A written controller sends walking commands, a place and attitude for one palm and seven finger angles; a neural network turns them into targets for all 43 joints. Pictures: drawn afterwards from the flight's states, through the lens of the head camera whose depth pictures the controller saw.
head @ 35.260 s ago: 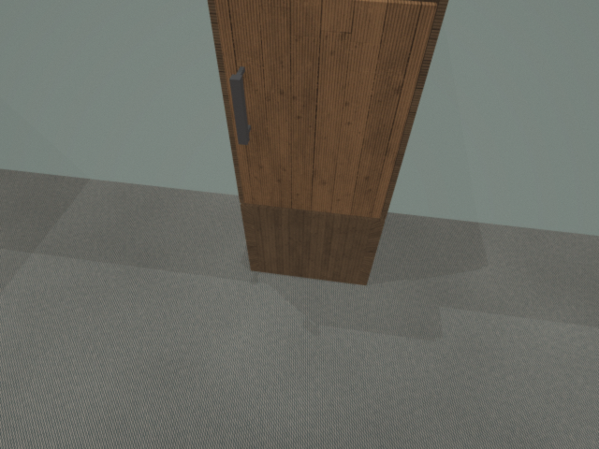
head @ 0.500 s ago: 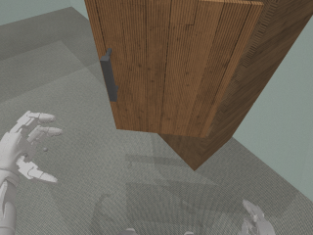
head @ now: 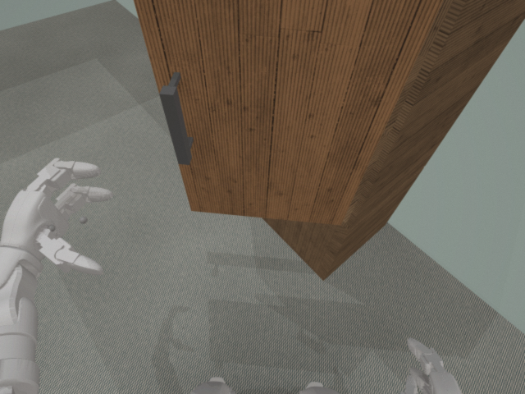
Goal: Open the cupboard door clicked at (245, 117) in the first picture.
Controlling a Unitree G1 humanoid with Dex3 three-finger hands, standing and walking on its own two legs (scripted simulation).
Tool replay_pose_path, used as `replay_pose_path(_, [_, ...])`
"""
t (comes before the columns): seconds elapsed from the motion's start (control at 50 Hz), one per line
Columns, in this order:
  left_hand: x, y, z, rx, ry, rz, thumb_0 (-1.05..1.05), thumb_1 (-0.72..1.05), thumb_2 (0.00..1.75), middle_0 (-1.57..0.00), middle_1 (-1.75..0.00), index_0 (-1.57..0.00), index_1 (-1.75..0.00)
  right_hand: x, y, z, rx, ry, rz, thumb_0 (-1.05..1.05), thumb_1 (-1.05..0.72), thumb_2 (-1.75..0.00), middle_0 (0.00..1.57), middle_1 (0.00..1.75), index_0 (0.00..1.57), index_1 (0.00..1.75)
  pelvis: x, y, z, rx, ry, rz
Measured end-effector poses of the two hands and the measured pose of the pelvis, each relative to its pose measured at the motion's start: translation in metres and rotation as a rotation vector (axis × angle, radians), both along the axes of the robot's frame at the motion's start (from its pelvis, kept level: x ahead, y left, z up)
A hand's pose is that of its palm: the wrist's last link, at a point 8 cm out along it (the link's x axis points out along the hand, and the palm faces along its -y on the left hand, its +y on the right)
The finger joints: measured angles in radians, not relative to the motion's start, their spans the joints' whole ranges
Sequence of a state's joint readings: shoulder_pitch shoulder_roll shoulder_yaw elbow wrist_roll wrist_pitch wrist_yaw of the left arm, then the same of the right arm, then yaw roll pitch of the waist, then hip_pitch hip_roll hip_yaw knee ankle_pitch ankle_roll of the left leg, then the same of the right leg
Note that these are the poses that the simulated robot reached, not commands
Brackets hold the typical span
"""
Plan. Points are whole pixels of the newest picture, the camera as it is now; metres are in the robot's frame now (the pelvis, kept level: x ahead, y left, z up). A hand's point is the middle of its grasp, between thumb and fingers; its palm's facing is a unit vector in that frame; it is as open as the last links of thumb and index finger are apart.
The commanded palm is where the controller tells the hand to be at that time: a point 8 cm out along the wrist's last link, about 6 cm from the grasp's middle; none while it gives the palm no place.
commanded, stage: move the hooked fingers beside the handle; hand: left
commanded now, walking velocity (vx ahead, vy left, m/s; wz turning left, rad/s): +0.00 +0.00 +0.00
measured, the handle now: (180, 121) +0.57 +0.18 +0.06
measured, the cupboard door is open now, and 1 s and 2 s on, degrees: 44 44 44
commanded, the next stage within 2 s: none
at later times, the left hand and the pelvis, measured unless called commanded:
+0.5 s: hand (113, 177) +0.41 +0.26 +0.08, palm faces -0.05 -1.00 -0.02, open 14.0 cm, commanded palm +0.40 +0.30 +0.07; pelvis +0.00 +0.01 +0.00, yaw -1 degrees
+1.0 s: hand (139, 143) +0.49 +0.24 +0.07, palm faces -0.05 -1.00 -0.01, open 14.0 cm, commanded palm +0.48 +0.29 +0.07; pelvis +0.00 +0.01 -0.01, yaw -2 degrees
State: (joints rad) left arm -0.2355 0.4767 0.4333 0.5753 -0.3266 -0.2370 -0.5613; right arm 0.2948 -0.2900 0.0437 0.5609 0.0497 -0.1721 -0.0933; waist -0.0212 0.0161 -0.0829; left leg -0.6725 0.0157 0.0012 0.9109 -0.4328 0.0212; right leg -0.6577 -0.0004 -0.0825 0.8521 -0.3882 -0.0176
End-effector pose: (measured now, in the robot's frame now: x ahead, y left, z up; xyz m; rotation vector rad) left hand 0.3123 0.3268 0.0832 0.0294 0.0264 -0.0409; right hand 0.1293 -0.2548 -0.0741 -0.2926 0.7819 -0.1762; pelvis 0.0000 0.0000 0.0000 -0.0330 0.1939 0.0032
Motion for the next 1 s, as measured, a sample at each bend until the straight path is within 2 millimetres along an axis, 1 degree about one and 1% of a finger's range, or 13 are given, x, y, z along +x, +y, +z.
replay_pose_path(0.12, [0.021, -0.003, -0.002, -0.002, 0.007, 0.001, -0.01, -0.5, 0.3, -0.3, -1.2, -0.3, -1.2, -0.019, -0.006, -0.004, -0.003, 0.061, -0.042, 0.01, -0.9, -0.9, 0.21, 0.3, 0.21, 0.3, 0.001, 0.001, 0.0, 0.002, 0.016, -0.011])
replay_pose_path(0.26, [0.04, -0.009, -0.005, -0.007, 0.008, -0.002, -0.01, -0.5, 0.3, -0.3, -1.2, -0.3, -1.2, -0.039, -0.007, -0.011, -0.002, 0.14, -0.076, 0.01, -0.9, -0.9, 0.21, 0.3, 0.2, 0.3, 0.002, 0.003, -0.001, 0.003, 0.032, -0.015])
replay_pose_path(0.34, [0.055, -0.011, -0.008, -0.008, 0.015, 0.004, -0.01, -0.5, 0.3, -0.3, -1.2, -0.3, -1.2, -0.048, -0.007, -0.014, -0.003, 0.181, -0.091, 0.01, -0.9, -0.9, 0.21, 0.3, 0.21, 0.3, 0.002, 0.003, -0.001, 0.002, 0.042, -0.016])
replay_pose_path(0.52, [0.085, -0.014, -0.005, -0.011, 0.008, -0.007, -0.01, -0.5, 0.3, -0.3, -1.2, -0.3, -1.2, -0.063, -0.006, -0.019, -0.001, 0.251, -0.123, 0.01, -0.9, -0.9, 0.21, 0.3, 0.21, 0.3, 0.004, 0.005, -0.003, 0.0, 0.067, -0.023])
replay_pose_path(0.7, [0.113, -0.019, -0.01, -0.018, 0.014, -0.007, -0.01, -0.5, 0.3, -0.3, -1.2, -0.3, -1.2, -0.079, -0.008, -0.024, -0.01, 0.327, -0.15, 0.01, -0.9, -0.9, 0.21, 0.3, 0.21, 0.3, 0.004, 0.007, -0.007, -0.003, 0.095, -0.028])
replay_pose_path(1.0, [0.163, -0.032, -0.012, -0.021, 0.022, -0.008, -0.01, -0.5, 0.3, -0.3, -1.2, -0.3, -1.2, -0.121, -0.007, -0.031, -0.015, 0.484, -0.217, 0.0, -0.9, -0.9, 0.21, 0.3, 0.21, 0.3, 0.005, 0.009, -0.015, -0.011, 0.149, -0.038])
